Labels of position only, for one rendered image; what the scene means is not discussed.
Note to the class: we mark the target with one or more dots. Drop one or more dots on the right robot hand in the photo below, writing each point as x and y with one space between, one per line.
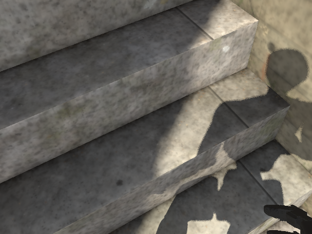
293 215

